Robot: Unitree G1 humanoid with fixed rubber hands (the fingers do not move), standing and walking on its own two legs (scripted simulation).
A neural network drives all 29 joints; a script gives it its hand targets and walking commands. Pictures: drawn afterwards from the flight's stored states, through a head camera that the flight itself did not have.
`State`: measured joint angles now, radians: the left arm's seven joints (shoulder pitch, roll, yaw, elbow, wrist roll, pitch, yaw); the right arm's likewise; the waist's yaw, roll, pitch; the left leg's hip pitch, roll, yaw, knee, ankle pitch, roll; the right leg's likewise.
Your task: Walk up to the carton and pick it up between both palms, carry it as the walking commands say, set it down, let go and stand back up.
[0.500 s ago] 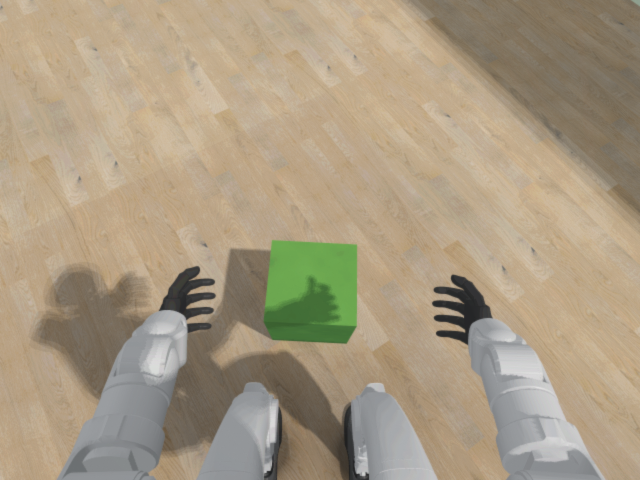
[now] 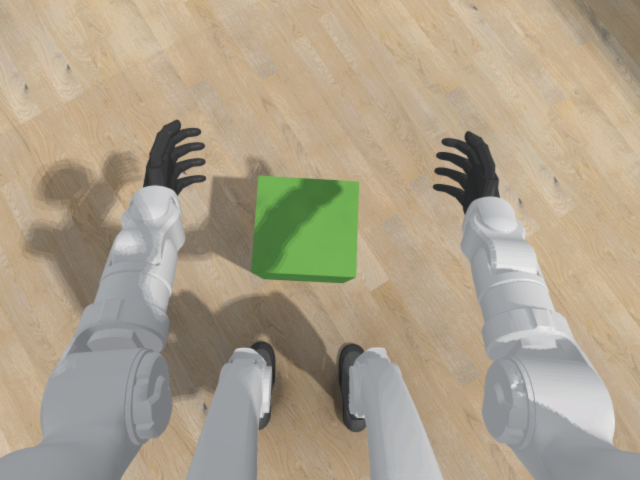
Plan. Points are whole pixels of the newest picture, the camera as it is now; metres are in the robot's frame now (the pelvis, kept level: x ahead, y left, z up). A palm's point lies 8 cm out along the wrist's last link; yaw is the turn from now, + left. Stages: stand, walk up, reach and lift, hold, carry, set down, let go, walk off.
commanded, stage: reach and lift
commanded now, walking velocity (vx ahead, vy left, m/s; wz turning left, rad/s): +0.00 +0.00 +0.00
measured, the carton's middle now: (306, 235) +0.47 +0.01 -0.54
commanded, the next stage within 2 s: none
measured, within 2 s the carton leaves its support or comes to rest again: neither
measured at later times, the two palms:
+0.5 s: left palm (184, 176) +0.49 +0.18 -0.17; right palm (455, 188) +0.47 -0.20 -0.17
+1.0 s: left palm (213, 204) +0.49 +0.18 -0.33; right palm (417, 213) +0.47 -0.20 -0.33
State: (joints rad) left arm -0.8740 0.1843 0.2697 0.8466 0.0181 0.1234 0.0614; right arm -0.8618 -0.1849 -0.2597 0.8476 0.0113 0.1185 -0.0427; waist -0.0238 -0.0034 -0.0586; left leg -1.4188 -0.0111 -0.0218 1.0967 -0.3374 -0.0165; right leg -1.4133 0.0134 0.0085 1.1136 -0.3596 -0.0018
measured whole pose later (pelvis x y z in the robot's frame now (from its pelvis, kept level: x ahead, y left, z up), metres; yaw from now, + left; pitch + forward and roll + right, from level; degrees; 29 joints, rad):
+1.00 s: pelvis -0.03 +0.01 -0.19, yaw -1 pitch +48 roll +0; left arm -1.19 0.27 0.21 0.95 -0.10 0.08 0.11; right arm -1.17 -0.28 -0.20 0.94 0.10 0.09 -0.10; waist -0.01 0.01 0.00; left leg -2.14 -0.05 -0.03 1.81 -0.51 -0.03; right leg -2.14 0.05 0.03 1.82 -0.52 0.03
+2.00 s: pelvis -0.05 +0.01 -0.29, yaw -1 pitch +39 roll +0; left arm -1.37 0.33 0.05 1.14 -0.25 0.00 0.14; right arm -1.36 -0.33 -0.06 1.13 0.25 0.00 -0.13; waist -0.01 0.00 0.29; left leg -2.30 -0.04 -0.02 2.17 -0.54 -0.03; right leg -2.30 0.04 0.02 2.17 -0.56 0.03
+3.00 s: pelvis -0.04 +0.01 -0.30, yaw -1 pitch +37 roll +0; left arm -1.35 0.23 0.18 1.06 -0.09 0.14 0.15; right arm -1.32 -0.22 -0.21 1.03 0.07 0.15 -0.13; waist -0.01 0.01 0.25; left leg -2.30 -0.07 -0.03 2.22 -0.58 -0.04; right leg -2.29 0.07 0.03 2.23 -0.59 0.04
